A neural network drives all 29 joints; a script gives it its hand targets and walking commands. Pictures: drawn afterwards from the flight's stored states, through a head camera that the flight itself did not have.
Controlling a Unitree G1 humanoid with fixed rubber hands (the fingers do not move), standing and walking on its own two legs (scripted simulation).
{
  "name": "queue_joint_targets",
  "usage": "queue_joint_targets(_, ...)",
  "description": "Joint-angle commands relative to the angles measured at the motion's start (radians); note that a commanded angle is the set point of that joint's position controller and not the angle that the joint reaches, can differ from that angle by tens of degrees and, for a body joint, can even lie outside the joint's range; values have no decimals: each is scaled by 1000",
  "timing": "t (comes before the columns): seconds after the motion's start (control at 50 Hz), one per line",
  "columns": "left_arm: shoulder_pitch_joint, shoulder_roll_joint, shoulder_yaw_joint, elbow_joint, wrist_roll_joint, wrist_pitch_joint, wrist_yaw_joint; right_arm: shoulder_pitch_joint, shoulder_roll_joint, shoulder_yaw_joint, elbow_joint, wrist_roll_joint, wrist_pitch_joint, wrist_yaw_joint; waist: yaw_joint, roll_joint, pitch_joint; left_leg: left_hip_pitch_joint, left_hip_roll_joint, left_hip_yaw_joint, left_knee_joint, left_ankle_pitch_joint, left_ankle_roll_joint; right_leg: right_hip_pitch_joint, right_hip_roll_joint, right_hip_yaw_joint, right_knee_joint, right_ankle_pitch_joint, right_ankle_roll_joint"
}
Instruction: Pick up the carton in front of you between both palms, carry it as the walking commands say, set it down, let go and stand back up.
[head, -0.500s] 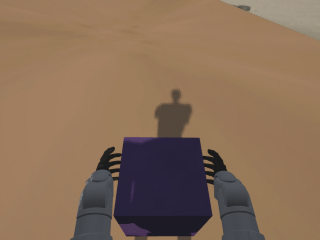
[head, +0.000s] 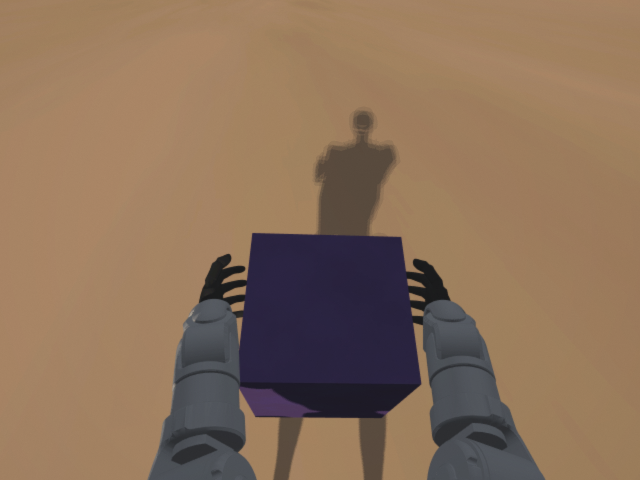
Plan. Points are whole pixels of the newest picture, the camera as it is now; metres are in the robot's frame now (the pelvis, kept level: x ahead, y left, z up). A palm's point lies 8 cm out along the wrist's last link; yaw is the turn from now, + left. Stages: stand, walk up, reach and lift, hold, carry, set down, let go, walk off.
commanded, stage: set down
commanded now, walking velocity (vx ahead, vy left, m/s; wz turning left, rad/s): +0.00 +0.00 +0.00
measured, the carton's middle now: (322, 334) +0.35 +0.01 -0.08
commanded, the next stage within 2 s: none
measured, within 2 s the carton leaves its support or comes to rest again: neither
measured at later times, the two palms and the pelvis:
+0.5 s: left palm (235, 350) +0.36 +0.16 -0.19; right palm (397, 337) +0.40 -0.13 -0.19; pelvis -0.03 -0.03 -0.12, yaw +0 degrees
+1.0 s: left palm (242, 374) +0.38 +0.17 -0.35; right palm (376, 350) +0.44 -0.12 -0.35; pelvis -0.06 -0.02 -0.25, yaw -1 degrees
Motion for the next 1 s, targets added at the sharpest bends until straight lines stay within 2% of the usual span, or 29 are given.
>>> queue_joint_targets(0.0, -367, -628, -307, 115, -131, -109, -182, -422, 616, 290, 74, 129, -129, 181, 2, 40, -252, 208, -39, -22, 14, 135, -33, -361, 100, -86, -70, 45, -51)
queue_joint_targets(0.06, -391, -648, -368, 95, -149, -222, -185, -435, 643, 352, 61, 162, -236, 165, -3, 32, -402, 138, -58, -10, 101, 230, -36, -430, 121, -97, 4, 128, -37)
queue_joint_targets(0.16, -469, -755, -539, 73, -212, -352, -200, -530, 759, 568, 13, 267, -360, 148, 5, 19, -758, 31, -74, 1, 289, 404, -36, -538, 132, -108, 155, 277, 2)
queue_joint_targets(0.24, -516, -791, -668, -6, -272, -375, -214, -594, 835, 740, -74, 349, -376, 138, 31, 2, -1091, -80, -85, 24, 425, 487, -35, -570, 135, -102, 284, 395, 32)
queue_joint_targets(0.3, -529, -789, -705, -28, -297, -355, -224, -609, 853, 790, -98, 384, -348, 129, 45, -9, -1177, -221, -91, 49, 488, 414, -39, -602, 134, -102, 348, 378, 41)
queue_joint_targets(0.4, -556, -784, -655, 33, -288, -291, -247, -643, 859, 748, -20, 375, -279, 144, 57, -27, -1071, -476, -90, 72, 555, 190, -41, -745, 134, -110, 413, 187, 37)
queue_joint_targets(0.46, -590, -785, -609, 81, -279, -263, -252, -676, 843, 697, 37, 359, -257, 152, 54, -27, -1025, -568, -89, 74, 596, 133, -39, -858, 139, -120, 455, 117, 30)
queue_joint_targets(0.62, -692, -782, -561, 136, -283, -270, -205, -785, 770, 614, 122, 353, -280, 146, 48, 2, -1091, -685, -97, 77, 726, 141, -60, -1098, 164, -148, 614, 71, 14)
queue_joint_targets(0.82, -862, -757, -573, 94, -330, -283, -124, -967, 692, 626, 157, 408, -298, 137, 61, 3, -1215, -750, -105, 91, 891, 87, -86, -1272, 186, -186, 802, -25, 6)
queue_joint_targets(0.98, -1003, -706, -534, 86, -342, -280, -97, -1081, 640, 594, 223, 421, -288, 136, 72, 2, -1221, -831, -105, 108, 1002, 43, -92, -1374, 188, -199, 917, -78, 4)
